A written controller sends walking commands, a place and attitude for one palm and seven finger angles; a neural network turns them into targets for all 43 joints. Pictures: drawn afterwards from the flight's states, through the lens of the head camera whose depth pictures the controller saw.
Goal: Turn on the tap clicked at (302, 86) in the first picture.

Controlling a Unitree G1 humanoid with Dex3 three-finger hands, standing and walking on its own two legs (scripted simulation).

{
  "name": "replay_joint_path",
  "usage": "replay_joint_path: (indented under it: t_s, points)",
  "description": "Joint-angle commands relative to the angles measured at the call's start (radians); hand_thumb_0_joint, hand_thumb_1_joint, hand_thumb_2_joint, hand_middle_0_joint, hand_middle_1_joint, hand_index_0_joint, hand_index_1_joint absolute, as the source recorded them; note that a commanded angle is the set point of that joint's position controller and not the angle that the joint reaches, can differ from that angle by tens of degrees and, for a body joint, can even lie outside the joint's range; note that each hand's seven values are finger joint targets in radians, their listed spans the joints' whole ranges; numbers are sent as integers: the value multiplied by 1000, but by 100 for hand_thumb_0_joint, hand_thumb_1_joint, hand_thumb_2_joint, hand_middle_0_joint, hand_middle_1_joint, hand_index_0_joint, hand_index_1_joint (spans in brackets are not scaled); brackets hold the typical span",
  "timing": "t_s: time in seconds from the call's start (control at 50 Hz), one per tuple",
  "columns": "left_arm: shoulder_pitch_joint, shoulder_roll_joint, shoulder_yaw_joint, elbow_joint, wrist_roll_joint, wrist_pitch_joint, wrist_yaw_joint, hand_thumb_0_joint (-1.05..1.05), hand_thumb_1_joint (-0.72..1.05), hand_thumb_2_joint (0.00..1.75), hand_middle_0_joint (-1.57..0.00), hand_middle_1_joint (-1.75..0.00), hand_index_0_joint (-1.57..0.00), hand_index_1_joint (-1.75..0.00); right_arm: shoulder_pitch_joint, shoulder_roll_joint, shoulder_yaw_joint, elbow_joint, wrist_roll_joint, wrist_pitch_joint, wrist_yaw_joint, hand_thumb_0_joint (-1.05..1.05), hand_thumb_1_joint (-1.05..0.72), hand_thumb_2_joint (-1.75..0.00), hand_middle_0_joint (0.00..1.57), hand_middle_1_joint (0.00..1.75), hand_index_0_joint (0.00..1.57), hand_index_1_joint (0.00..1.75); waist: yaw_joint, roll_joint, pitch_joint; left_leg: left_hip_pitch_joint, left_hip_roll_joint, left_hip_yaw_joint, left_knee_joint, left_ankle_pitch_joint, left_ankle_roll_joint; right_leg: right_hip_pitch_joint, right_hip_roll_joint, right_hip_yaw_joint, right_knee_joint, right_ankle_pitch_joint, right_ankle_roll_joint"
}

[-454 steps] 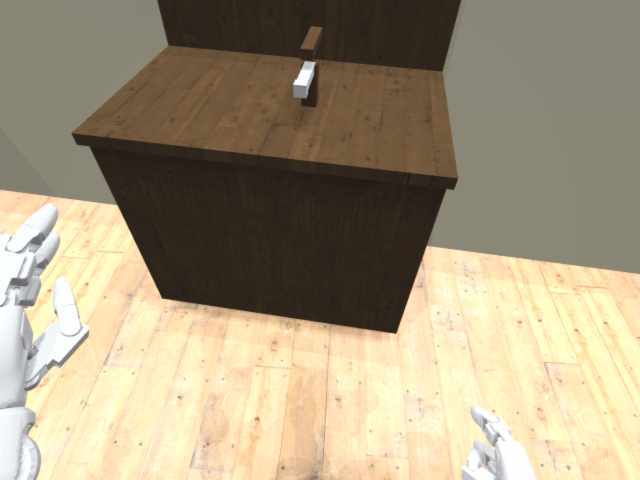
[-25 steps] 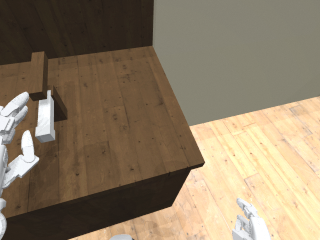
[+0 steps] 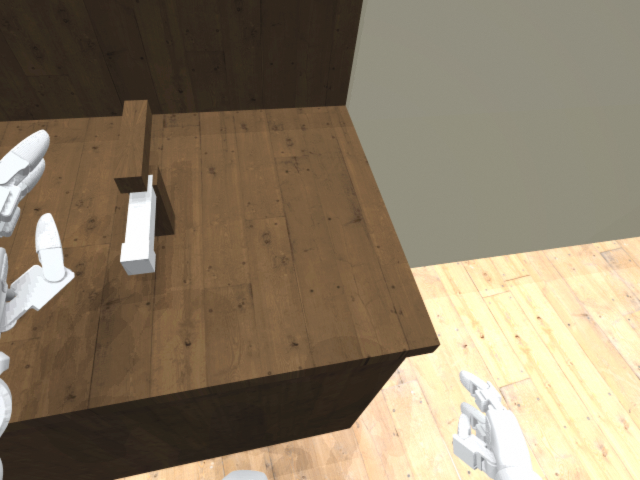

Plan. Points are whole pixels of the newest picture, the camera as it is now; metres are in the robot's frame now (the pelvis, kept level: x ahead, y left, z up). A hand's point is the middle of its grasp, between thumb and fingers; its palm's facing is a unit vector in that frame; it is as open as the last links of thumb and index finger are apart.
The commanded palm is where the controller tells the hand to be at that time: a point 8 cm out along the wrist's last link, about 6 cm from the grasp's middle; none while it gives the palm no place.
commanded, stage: come to a stop and stand still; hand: left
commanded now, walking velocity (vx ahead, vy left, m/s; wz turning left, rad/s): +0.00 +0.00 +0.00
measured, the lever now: (138, 258) +0.30 +0.26 +0.09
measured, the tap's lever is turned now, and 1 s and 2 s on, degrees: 0 0 0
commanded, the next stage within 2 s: look again from close up in 0.52 s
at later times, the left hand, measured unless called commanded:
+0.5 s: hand (75, 304) +0.21 +0.25 +0.16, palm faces +0.42 -0.84 -0.33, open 7.4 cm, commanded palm +0.15 +0.28 +0.18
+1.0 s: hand (88, 291) +0.22 +0.25 +0.16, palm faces +0.39 -0.84 -0.37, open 7.4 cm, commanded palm +0.16 +0.28 +0.18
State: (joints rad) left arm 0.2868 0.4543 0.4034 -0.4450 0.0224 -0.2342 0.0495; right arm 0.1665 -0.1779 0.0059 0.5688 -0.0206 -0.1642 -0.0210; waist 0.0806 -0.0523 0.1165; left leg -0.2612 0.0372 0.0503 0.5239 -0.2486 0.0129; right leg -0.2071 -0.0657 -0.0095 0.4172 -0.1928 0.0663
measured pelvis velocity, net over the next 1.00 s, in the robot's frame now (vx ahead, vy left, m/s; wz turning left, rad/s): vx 0.00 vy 0.00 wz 0.01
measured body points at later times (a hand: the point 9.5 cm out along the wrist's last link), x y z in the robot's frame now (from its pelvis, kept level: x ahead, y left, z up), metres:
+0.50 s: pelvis -0.01 +0.00 +0.00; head +0.01 +0.02 +0.45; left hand +0.18 +0.29 +0.18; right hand +0.16 -0.23 -0.07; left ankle +0.02 +0.11 -0.74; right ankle +0.02 -0.17 -0.74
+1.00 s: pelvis +0.00 +0.00 +0.00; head +0.05 +0.02 +0.45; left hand +0.20 +0.29 +0.18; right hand +0.19 -0.22 -0.07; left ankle +0.02 +0.11 -0.74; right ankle +0.02 -0.17 -0.74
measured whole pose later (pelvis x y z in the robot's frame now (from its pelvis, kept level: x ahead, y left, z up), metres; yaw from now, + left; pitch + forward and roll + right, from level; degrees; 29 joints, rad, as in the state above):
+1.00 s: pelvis +0.00 +0.00 +0.00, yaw +0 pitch -2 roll -1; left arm 0.41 0.36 0.37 -0.50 -0.04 -0.20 0.11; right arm 0.17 -0.18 0.01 0.58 0.01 -0.13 -0.02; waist 0.04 -0.03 0.12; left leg -0.23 0.03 0.04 0.50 -0.24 0.01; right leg -0.18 -0.07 -0.02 0.40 -0.19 0.07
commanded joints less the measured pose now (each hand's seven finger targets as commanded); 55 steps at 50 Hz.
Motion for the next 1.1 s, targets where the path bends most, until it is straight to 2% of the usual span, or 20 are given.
replay_joint_path:
  t_s: [0.0,0.02,0.04,0.08,0.14,0.18,0.2,0.26,0.32,0.44,0.5,0.6,0.62,0.7,0.72,0.8,0.82,1.0,1.02,1.08]
  points:
    - [-40,-66,-42,-23,-75,-75,17,0,90,90,-20,-30,-20,-30,-17,-131,-76,-133,43,-78,13,0,-90,-90,20,30,20,30,-48,318,-337,234,48,-14,-95,418,-6,58,1,43,59,248,-101]
    - [-53,6,-8,-153,-64,-79,31,0,90,90,-20,-30,-20,-30,-8,-161,-85,-145,31,-73,27,0,-90,-90,20,30,20,30,-49,322,-319,170,69,-44,-107,459,-1,94,9,11,80,194,-90]
    - [1,21,-7,-192,-64,-77,37,0,90,90,-20,-30,-20,-30,-29,-153,-77,-150,32,-71,37,0,-90,-90,20,30,20,30,-36,256,-302,120,79,-49,-103,425,4,108,6,2,73,178,-82]
    - [97,45,19,-211,-71,-67,50,0,90,90,-20,-30,-20,-30,-33,-149,-68,-158,37,-65,39,0,-90,-90,20,30,20,30,-35,88,-263,29,63,-50,-107,280,0,135,5,3,37,164,-71]
    - [107,93,95,-209,-80,-63,72,0,90,90,-20,-30,-20,-30,-51,-147,-64,-160,38,-50,15,0,-90,-90,20,30,20,30,-46,8,-213,-21,38,-49,-136,87,-5,108,8,-5,-1,84,-62]
    - [74,118,134,-187,-82,-72,75,0,90,90,-20,-30,-20,-30,-58,-141,-59,-159,38,-46,-5,0,-90,-90,20,30,20,30,-51,23,-178,-35,27,-51,-159,-25,-3,77,9,6,-25,8,-62]
    - [33,147,159,-222,-81,-76,82,0,90,90,-20,-30,-20,-30,-76,-143,-59,-156,41,-43,-15,0,-90,-90,20,30,20,30,-56,68,-168,-27,28,-53,-173,-64,0,61,14,10,-27,-16,-63]
    - [-6,97,107,-201,-71,-88,76,0,90,90,-20,-30,-20,-30,-56,-138,-55,-150,40,-54,-24,0,-90,-90,20,30,20,30,-55,128,-150,-47,26,-50,-183,-140,10,67,14,18,-42,-67,-69]
    - [-23,72,68,-213,-60,-89,77,0,90,90,-20,-30,-20,-30,-54,-144,-56,-135,35,-69,-26,0,-90,-90,20,30,20,30,-57,114,-163,-9,18,-44,-164,-134,10,53,10,32,-74,-74,-70]
    - [5,28,24,-190,-50,-71,78,0,90,90,-20,-30,-20,-30,-47,-146,-59,-123,34,-70,-15,0,-90,-90,20,30,20,30,-56,80,-146,-4,9,-43,-161,-71,-3,54,19,29,-88,-42,-68]
    - [25,70,74,-196,-51,-67,82,0,90,90,-20,-30,-20,-30,-64,-145,-60,-122,36,-62,-16,0,-90,-90,20,30,20,30,-54,94,-154,5,11,-36,-161,-44,-5,64,21,25,-84,-11,-66]
    - [57,79,93,-233,-60,-64,81,0,90,90,-20,-30,-20,-30,-64,-138,-60,-134,38,-48,-13,0,-90,-90,20,30,20,30,-55,103,-177,21,13,-31,-152,22,-8,98,21,15,-67,66,-65]
    - [60,59,74,-226,-61,-64,77,0,90,90,-20,-30,-20,-30,-50,-143,-59,-132,33,-44,-12,0,-90,-90,20,30,20,30,-57,103,-175,8,12,-38,-157,25,-7,106,26,7,-64,71,-64]
    - [85,70,88,-254,-64,-54,79,0,90,90,-20,-30,-20,-30,-63,-140,-62,-136,37,-42,-9,0,-90,-90,20,30,20,30,-55,120,-202,48,19,-29,-135,96,-7,117,20,10,-52,145,-62]
    - [72,46,61,-250,-64,-54,75,0,90,90,-20,-30,-20,-30,-48,-144,-61,-134,34,-39,-7,0,-90,-90,20,30,20,30,-58,104,-198,38,18,-35,-140,104,-8,121,24,4,-49,149,-62]
    - [80,72,89,-256,-62,-43,84,0,90,90,-20,-30,-20,-30,-65,-141,-62,-136,39,-32,-8,0,-90,-90,20,30,20,30,-55,127,-203,54,28,-34,-139,128,-8,122,18,1,-37,162,-60]
    - [79,39,55,-243,-64,-42,78,0,90,90,-20,-30,-20,-30,-49,-142,-60,-135,36,-27,-6,0,-90,-90,20,30,20,30,-57,96,-194,39,25,-40,-141,126,-6,125,20,-7,-39,160,-59]
    - [96,81,96,-285,-64,-33,89,0,90,90,-20,-30,-20,-30,-69,-141,-64,-140,42,-12,-8,0,-90,-90,20,30,20,30,-57,112,-214,64,32,-42,-132,162,-7,133,11,-6,-29,183,-61]
    - [101,52,69,-276,-69,-33,83,0,90,90,-20,-30,-20,-30,-56,-137,-59,-143,38,-6,-7,0,-90,-90,20,30,20,30,-59,102,-202,54,33,-47,-138,177,-7,129,16,-14,-32,190,-58]
    - [92,70,86,-304,-74,-35,81,0,90,90,-20,-30,-20,-30,-53,-140,-65,-159,44,-2,-5,0,-90,-90,20,30,20,30,-54,123,-200,56,62,-57,-133,282,-15,127,20,-19,5,228,-52]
